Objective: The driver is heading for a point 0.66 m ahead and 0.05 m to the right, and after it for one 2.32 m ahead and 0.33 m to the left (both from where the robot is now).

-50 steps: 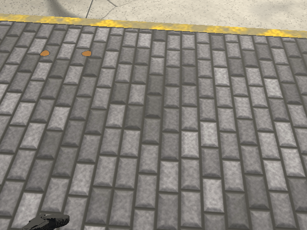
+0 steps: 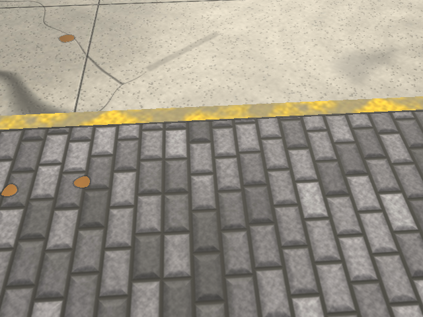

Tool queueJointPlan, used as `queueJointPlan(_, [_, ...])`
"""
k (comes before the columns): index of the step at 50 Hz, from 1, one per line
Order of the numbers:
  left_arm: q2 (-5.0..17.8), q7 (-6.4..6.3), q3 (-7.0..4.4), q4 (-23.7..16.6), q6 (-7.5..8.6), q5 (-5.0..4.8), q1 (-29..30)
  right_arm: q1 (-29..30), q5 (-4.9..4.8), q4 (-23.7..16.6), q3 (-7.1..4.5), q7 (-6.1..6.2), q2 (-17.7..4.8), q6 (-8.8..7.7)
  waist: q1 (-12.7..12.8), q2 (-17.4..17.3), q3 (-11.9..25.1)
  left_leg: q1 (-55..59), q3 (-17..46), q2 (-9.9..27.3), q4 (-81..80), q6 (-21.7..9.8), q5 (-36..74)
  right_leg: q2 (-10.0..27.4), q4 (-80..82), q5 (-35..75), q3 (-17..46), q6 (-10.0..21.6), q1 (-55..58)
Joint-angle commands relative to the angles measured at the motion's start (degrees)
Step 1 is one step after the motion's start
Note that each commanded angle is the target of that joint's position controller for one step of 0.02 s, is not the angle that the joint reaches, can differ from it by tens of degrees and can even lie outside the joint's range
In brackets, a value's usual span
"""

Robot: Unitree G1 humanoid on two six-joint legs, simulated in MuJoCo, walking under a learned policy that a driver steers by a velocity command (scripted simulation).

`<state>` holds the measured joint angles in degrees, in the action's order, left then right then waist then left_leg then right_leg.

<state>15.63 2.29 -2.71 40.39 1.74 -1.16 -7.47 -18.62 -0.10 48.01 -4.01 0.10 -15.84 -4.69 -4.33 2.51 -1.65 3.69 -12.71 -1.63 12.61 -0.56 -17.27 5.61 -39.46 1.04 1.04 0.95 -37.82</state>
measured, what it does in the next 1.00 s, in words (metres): walks ahead: right foot, then left foot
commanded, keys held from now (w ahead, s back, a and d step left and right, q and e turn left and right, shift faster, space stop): w+e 0.32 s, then w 0.02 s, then w+q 0.36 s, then q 0.30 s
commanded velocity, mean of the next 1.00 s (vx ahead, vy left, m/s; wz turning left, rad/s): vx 0.43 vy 0.00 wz -0.04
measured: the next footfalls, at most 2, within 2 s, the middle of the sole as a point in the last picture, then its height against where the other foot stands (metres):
right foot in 0.10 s outside the picture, level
left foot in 0.62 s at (199, 292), level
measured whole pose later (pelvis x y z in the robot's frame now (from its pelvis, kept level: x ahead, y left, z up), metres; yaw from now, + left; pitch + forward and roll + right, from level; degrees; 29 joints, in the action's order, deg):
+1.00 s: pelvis +0.54 -0.04 +0.01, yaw +2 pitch +3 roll -1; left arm 16.2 -0.8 -2.3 37.6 3.0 0.6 -3.5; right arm -16.6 -1.4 43.1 -3.7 1.7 -17.2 0.2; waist -3.4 1.4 -2.9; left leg -12.0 9.7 -7.7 23.3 -4.9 -12.7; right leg -0.2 -38.6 -5.4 7.5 -4.7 -35.3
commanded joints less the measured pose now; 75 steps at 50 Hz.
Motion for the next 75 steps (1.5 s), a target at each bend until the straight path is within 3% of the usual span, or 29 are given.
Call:
queueJointPlan(1, [3.5, 1.11, -0.73, -7.0, 0.72, -0.02, 6.6, 0.5, -0.93, -2.3, -2.74, 0.49, -10.8, 0.64, 0.5, -4.9, -3.6, 1.6, 3.6, 18.4, -0.1, -7.5, 31.4, -1.0, 3.1, -4.7, -2.7, 2.3, -1.8])
queueJointPlan(3, [5.4, 1.31, -1.85, -7.4, 0.33, 0.1, 3.2, 1.4, -1.24, -2.6, -3.22, 0.94, -12.5, 1.49, 3.3, -7.2, 0.1, 3.1, 1.8, 18.2, 8.3, -6.2, 50.6, -4.8, 3.1, -10.9, -6.2, 4.6, 5.5])
queueJointPlan(5, [10.6, 0.42, -4.95, -3.8, -0.09, -0.13, -12.2, 2.6, -1.44, -3.1, -2.86, 1.42, -12.2, 2.16, 12.0, -6.0, 8.5, -4.4, -0.7, 14.8, 30.0, -3.2, 54.1, -9.5, 7.7, -8.7, -6.9, 8.4, 27.9])
queueJointPlan(6, [16.1, -0.96, -6.56, -2.5, -0.76, -0.38, -19.0, 0.5, 0.63, -4.5, -1.27, 1.34, -7.9, 1.54, 12.8, 4.3, 13.8, -20.7, -0.7, 11.1, 48.9, -0.5, 24.8, 1.0, 7.9, -5.3, 9.6, 12.4, 45.2])
queueJointPlan(7, [19.3, -0.75, -6.48, -4.5, 0.04, -0.46, -15.3, -2.4, 0.9, -7.6, 0.67, 0.48, -2.7, -0.35, 7.0, 14.4, 21.2, -42.7, 9.6, -1.6, 67.3, 2.4, -16.5, 13.2, 18.0, -17.9, 43.8, 24.4, 60.3])
queueJointPlan(8, [13.8, -0.28, -5.0, -5.1, 0.74, -0.13, -16.1, 4.1, -1.08, -8.0, -0.51, -0.44, -8.6, -2.33, 11.5, 5.0, 21.5, -48.8, 18.9, 1.5, 69.3, 1.0, -14.4, 13.3, 22.8, -21.2, 43.9, 21.9, 60.0])
queueJointPlan(9, [11.5, -0.3, -4.28, -4.7, 1.38, 0.28, -14.6, 8.1, -2.55, -9.6, -0.57, -0.8, -9.1, -3.24, 10.9, 3.1, 13.5, -51.0, 18.0, 3.7, 66.6, -0.3, -9.6, 11.4, 22.9, -18.1, 35.5, 19.4, 53.3])
queueJointPlan(10, [10.2, -0.3, -3.84, -4.9, 1.73, 0.22, -11.0, 8.4, -1.61, -9.3, -0.32, -0.38, -8.1, -3.53, 7.8, -2.6, 8.2, -48.5, 17.8, 6.3, 61.0, -0.4, -5.3, 8.7, 22.9, -11.5, 28.8, 17.4, 44.2])
queueJointPlan(11, [8.3, -0.56, -3.29, -5.6, 1.84, 0.41, -7.7, 8.1, -0.11, -8.7, -0.74, 0.01, -8.7, -3.23, 5.8, -2.5, 6.2, -44.7, 17.9, 7.9, 56.0, 0.1, -2.9, 6.8, 23.5, -5.6, 24.0, 16.4, 37.8])
queueJointPlan(16, [9.7, -2.11, -3.53, -5.8, 2.17, 0.66, -7.0, 8.7, 1.17, -9.2, -0.34, 0.16, -6.1, -0.71, 3.6, -0.8, 3.1, -39.3, 16.0, 7.5, 43.9, 4.2, 4.8, 2.7, 26.8, 5.7, 16.0, 16.4, 25.6])
queueJointPlan(20, [8.8, -2.81, -2.98, -3.6, 2.07, 0.57, -9.5, 15.2, 0.52, -9.5, 1.11, -0.77, -3.5, -1.02, 7.2, 1.8, 2.0, -35.2, 14.2, 6.0, 26.1, 4.6, 22.3, -0.2, 27.0, 0.9, 9.0, 12.2, 24.7])
queueJointPlan(26, [10.3, -2.36, -3.2, 0.5, 2.15, 0.7, -14.2, 21.7, -0.82, -12.1, 0.92, -2.4, -5.6, -1.69, 10.1, 1.8, -1.5, -41.1, 14.5, 5.5, 18.6, -0.3, 19.9, 6.9, 25.2, 0.1, 11.0, 11.3, 37.3])
queueJointPlan(29, [11.1, -2.85, -3.56, 1.3, 1.51, 0.69, -12.9, 18.0, -0.94, -11.9, 0.46, -3.18, -6.6, -1.69, 7.5, 2.7, -0.1, -37.6, 13.1, 3.6, 17.5, -3.5, 12.4, 7.8, 20.4, 14.6, 8.6, 9.2, 42.0])
queueJointPlan(31, [10.6, -3.31, -3.18, 0.6, 0.9, 1.06, -10.9, 5.9, -0.54, -8.5, -1.44, -2.82, -9.7, -1.44, 1.1, 1.0, 8.1, -19.2, 10.5, -0.3, 16.1, -6.5, 14.4, 3.6, 5.3, 31.3, 3.2, 6.5, 39.1])
queueJointPlan(32, [8.7, -3.8, -2.21, -0.8, 0.9, 2.22, -11.5, -2.5, -0.4, -7.5, -2.38, -2.46, -13.2, -1.18, -1.6, -5.0, 14.9, -3.9, 23.1, 8.1, 16.5, -10.1, 17.1, 0.6, -11.0, 17.6, 0.5, 4.1, 28.6])
queueJointPlan(33, [3.6, -3.06, -0.7, -1.9, 2.16, 2.27, -18.4, -5.1, -0.73, -6.8, -3.3, -2.81, -17.1, -1.07, 2.3, -19.8, 19.5, 14.8, 52.0, 19.9, 10.6, -20.5, 5.9, -10.7, -30.8, -25.5, -0.3, -0.9, 4.4])
queueJointPlan(34, [7.3, -2.5, -0.94, -1.8, 3.47, 1.18, -14.8, -5.8, -1.8, -6.8, -2.06, -2.86, -11.6, -0.91, -0.7, -14.2, 19.3, 17.0, 58.7, 20.0, 4.8, -19.4, -6.5, -8.8, -35.5, -31.7, 6.7, -0.4, -3.6])
queueJointPlan(35, [9.6, -1.94, -1.53, -3.6, 4.48, -0.4, -8.5, -2.5, -1.29, -7.8, -1.49, -2.44, -9.7, -0.67, -1.3, -10.4, 11.2, 10.6, 51.3, 18.5, 3.6, -17.1, -5.9, -6.1, -35.3, -26.8, 6.7, 0.2, -7.0])
queueJointPlan(37, [9.0, -2.3, -1.57, -5.0, 5.38, 1.57, -3.2, 3.4, -0.09, -9.6, -1.04, -1.96, -8.8, -0.1, 1.5, -2.7, 3.5, -3.2, 40.8, 14.8, 3.7, -15.5, 18.2, -3.3, -28.9, -21.8, 4.9, -0.5, -3.6])
queueJointPlan(42, [6.0, -3.47, -1.19, -4.7, 2.72, 2.41, -6.2, 4.6, -0.23, -9.7, -1.55, -0.4, -10.4, 0.83, 5.6, -5.5, 5.7, -13.0, 28.8, 9.9, 5.5, -15.0, 51.3, -4.1, -17.0, -19.2, 2.4, -5.2, 4.3])
queueJointPlan(50, [5.2, -2.83, -0.91, -6.9, 2.05, 1.58, 6.2, 1.5, -1.37, -8.3, -2.21, 2.66, -10.6, 5.3, 1.7, -8.5, 7.0, -12.6, 32.6, 6.4, 10.6, -8.4, 35.3, -8.9, 4.4, -4.0, 4.5, -5.7, 8.6])
queueJointPlan(54, [7.3, -2.36, -1.96, -6.1, 3.4, 1.71, 3.9, 4.3, -1.0, -10.2, -2.17, 2.87, -9.8, 5.88, 4.0, -10.4, 6.1, -9.5, 39.4, 6.3, 16.5, -7.4, 29.5, -8.6, 13.7, -5.2, 6.1, -3.0, 13.4])
queueJointPlan(55, [7.7, -2.57, -2.21, -5.5, 3.86, 1.97, 1.5, 5.8, -1.01, -11.1, -1.85, 2.71, -9.0, 5.84, 5.7, -9.7, 7.0, -11.6, 38.7, 4.1, 20.0, -6.0, 26.6, -6.7, 19.0, 2.5, 5.9, -1.3, 20.2])
queueJointPlan(56, [10.9, -3.19, -2.89, -5.6, 3.88, 2.88, -1.4, 5.0, -0.08, -12.4, -0.96, 2.43, -6.4, 5.51, 5.7, -3.5, 12.1, -18.0, 34.5, 0.4, 30.1, -3.5, 15.2, 2.9, 17.2, 17.6, 12.9, 2.8, 33.0])
queueJointPlan(57, [12.6, -3.63, -2.99, -5.5, 2.83, 4.27, -2.1, -4.0, -0.36, -12.0, -0.25, 2.3, -3.8, 5.26, 1.5, 11.4, 16.6, -31.6, 27.3, -8.6, 43.5, 0.5, -22.3, 16.8, 14.7, 38.2, 28.9, 14.5, 46.8])
queueJointPlan(58, [9.6, -3.5, -2.85, -4.9, 1.74, 2.37, -3.9, -7.5, -0.31, -10.7, -1.12, 1.87, -9.4, 5.45, 1.9, 11.3, 18.9, -35.5, 24.0, -4.1, 52.8, 2.7, -25.5, 21.9, 15.5, 29.1, 36.1, 18.0, 45.6])
queueJointPlan(60, [5.8, -3.7, -1.69, -6.1, 0.6, 2.01, -0.2, -0.6, -1.13, -10.0, -2.82, 2.24, -13.0, 7.24, 3.6, 2.1, 10.6, -37.6, 21.7, -1.1, 59.4, 5.7, -16.5, 13.3, 16.6, 15.6, 22.7, 13.0, 36.9])
queueJointPlan(64, [7.0, -4.16, -1.85, -5.6, -0.9, 2.76, 3.2, 1.5, -1.32, -11.8, -1.73, 2.18, -7.6, 8.67, 3.0, 5.6, 5.0, -33.6, 16.2, 0.7, 53.7, 6.6, -8.7, 6.3, 22.1, 4.9, 9.9, 11.5, 25.6])
queueJointPlan(75, [11.1, -3.78, -3.56, -2.7, -2.15, 0.46, 3.4, 3.3, -0.53, -14.2, -1.45, -0.26, -7.4, 8.19, 3.1, 6.3, 7.7, -19.2, 10.4, 3.1, 23.5, 1.1, 0.5, 10.8, 19.5, -1.5, 2.7, 10.5, 26.4])
Velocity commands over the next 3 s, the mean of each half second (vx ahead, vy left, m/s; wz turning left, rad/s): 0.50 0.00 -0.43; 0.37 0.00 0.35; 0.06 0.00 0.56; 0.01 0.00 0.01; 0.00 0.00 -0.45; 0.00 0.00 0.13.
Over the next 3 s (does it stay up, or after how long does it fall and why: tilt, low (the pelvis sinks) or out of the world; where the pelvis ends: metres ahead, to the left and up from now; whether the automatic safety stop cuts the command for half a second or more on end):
stays up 0.59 -0.01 0.00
